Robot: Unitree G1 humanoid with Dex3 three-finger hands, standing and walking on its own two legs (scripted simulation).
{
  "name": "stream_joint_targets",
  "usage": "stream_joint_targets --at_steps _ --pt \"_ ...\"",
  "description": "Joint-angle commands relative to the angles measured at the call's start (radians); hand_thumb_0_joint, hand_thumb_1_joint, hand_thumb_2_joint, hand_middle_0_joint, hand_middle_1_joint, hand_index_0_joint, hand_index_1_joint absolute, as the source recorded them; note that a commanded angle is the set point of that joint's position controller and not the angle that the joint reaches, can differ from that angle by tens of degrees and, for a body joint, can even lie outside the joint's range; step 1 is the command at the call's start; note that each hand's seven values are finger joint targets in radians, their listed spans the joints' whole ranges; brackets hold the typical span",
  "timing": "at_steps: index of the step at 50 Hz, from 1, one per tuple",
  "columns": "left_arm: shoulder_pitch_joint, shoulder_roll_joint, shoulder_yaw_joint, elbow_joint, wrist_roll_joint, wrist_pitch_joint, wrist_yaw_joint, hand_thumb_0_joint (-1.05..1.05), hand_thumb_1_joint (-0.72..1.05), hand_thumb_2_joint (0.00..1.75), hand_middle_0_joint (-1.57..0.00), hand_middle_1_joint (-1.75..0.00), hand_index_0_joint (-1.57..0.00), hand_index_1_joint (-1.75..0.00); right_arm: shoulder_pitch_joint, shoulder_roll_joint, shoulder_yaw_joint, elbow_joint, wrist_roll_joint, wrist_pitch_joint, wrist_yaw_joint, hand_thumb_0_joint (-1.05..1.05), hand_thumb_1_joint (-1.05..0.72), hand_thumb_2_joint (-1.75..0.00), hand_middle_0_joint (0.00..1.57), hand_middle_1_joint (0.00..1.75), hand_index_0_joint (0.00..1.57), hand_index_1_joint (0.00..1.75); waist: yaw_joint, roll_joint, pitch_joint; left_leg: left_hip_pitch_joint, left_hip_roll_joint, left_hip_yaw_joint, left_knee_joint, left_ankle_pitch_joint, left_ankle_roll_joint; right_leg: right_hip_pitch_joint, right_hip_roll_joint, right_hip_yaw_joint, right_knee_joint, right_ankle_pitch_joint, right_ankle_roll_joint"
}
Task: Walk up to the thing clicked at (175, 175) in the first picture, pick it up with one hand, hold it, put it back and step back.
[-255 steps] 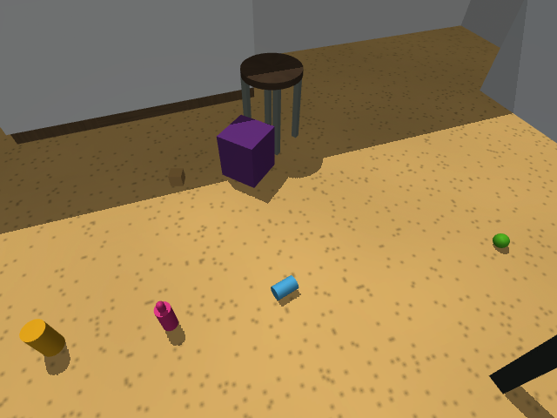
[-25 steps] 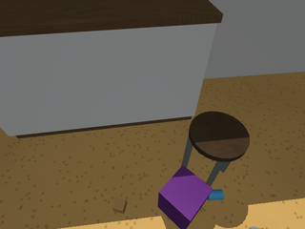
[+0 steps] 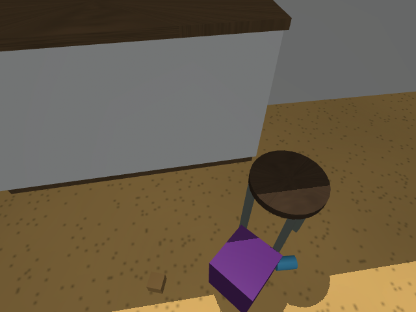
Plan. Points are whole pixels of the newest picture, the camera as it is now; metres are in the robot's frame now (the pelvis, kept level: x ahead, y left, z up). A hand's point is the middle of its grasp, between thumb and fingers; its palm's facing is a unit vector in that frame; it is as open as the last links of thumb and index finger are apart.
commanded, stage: walk up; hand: left
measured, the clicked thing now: (156, 282) +0.39 +0.23 -0.75
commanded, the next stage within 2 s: stand in 0.38 s
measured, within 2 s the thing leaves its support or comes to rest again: neither
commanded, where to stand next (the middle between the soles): +0.03 +0.00 m, yaw +1 degrees
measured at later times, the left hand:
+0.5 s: hand out of the picture +0.10 +0.26 -0.15, palm faces -0.03 -0.94 -0.34, open 7.4 cm
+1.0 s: hand out of the picture +0.06 +0.26 -0.15, palm faces -0.02 -0.94 -0.34, open 7.4 cm
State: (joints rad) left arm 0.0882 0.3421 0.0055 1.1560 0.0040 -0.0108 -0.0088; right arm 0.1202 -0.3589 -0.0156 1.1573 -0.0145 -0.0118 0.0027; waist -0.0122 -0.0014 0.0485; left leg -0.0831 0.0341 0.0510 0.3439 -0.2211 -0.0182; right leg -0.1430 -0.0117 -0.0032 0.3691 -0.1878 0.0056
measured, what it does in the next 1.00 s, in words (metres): stands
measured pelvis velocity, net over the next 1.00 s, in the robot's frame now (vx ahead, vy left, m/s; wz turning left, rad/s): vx -0.01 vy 0.00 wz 0.01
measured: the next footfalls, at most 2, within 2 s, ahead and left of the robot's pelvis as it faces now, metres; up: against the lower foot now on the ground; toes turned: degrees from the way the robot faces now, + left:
none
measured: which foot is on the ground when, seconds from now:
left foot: down 0.00-1.00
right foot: down 0.00-1.00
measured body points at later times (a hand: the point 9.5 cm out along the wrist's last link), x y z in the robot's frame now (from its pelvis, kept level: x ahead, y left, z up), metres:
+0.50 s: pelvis +0.00 +0.00 +0.00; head +0.02 +0.00 +0.45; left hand +0.10 +0.30 -0.13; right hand +0.08 -0.30 -0.13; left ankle -0.02 +0.13 -0.75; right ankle +0.01 -0.12 -0.75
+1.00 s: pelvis -0.01 +0.00 +0.00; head +0.00 +0.00 +0.45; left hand +0.06 +0.30 -0.13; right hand +0.07 -0.30 -0.13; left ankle -0.02 +0.13 -0.75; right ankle +0.01 -0.12 -0.75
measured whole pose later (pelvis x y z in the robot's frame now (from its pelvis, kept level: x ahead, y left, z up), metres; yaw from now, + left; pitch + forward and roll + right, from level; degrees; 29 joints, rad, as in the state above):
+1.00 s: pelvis -0.01 +0.00 +0.00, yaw +0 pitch -2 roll +0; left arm 0.10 0.35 0.00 1.15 0.00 -0.01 0.00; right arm 0.10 -0.34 -0.01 1.15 -0.01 -0.01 0.01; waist -0.01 0.00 0.05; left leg -0.08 0.03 0.04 0.29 -0.18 -0.02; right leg -0.13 -0.01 -0.01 0.31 -0.15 0.01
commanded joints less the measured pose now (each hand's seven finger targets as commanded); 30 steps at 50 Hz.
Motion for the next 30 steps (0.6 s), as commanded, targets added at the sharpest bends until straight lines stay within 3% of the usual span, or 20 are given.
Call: stream_joint_targets --at_steps 1,18,19,24,30 --pt "-0.054 0.215 0.041 -0.071 0.003 -0.024 0.015 0.0 0.9 0.9 -0.2 -0.3 -0.2 -0.3 -0.054 -0.212 -0.033 -0.068 0.005 -0.025 -0.01 0.0 -0.9 -0.9 0.2 0.3 0.2 0.3 0.01 0.009 -0.079 -0.001 0.091 -0.077 -0.045 0.144 0.045 0.029 -0.105 0.091 -0.056 0.173 -0.03" --pt "-0.056 0.213 0.041 -0.076 0.005 -0.02 0.014 0.0 0.9 0.9 -0.2 -0.3 -0.2 -0.3 -0.06 -0.208 -0.037 -0.081 0.004 -0.025 -0.01 0.0 -0.9 -0.9 0.2 0.3 0.2 0.3 0.01 -0.001 -0.065 0.013 0.094 -0.073 -0.063 0.145 0.045 0.018 -0.092 0.098 -0.048 0.193 -0.025" --pt "-0.066 0.221 0.037 -0.078 -0.001 -0.023 0.018 0.0 0.9 0.9 -0.2 -0.3 -0.2 -0.3 -0.085 -0.197 -0.031 -0.083 0.007 -0.021 -0.011 0.0 -0.9 -0.9 0.2 0.3 0.2 0.3 0.007 -0.019 -0.059 0.011 0.119 -0.094 -0.071 0.229 0.032 0.017 -0.113 0.088 -0.059 0.244 -0.023" --pt "-0.056 0.214 0.037 -0.074 -0.003 -0.021 0.022 0.0 0.9 0.9 -0.2 -0.3 -0.2 -0.3 -0.08 -0.206 -0.033 -0.075 0.01 -0.018 -0.014 0.0 -0.9 -0.9 0.2 0.3 0.2 0.3 0.005 0.007 -0.115 0.056 0.119 -0.084 -0.069 0.311 0.026 0.067 -0.118 0.082 -0.053 0.327 -0.022" --pt "-0.058 0.217 0.033 -0.074 0.001 -0.021 0.022 0.0 0.9 0.9 -0.2 -0.3 -0.2 -0.3 -0.081 -0.202 -0.029 -0.069 0.008 -0.015 -0.012 0.0 -0.9 -0.9 0.2 0.3 0.2 0.3 0.001 0.019 -0.114 0.042 0.117 -0.081 -0.084 0.226 0.025 0.073 -0.124 0.09 -0.081 0.255 -0.021"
